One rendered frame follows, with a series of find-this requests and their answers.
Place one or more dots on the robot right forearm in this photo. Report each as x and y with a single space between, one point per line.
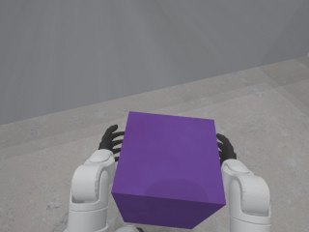
249 198

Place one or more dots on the carton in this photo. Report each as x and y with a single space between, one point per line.
168 172

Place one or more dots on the robot left forearm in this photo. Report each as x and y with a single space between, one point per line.
89 193

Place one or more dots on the right robot hand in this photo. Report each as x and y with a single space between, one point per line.
226 148

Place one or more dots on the left robot hand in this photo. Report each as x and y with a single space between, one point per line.
107 143

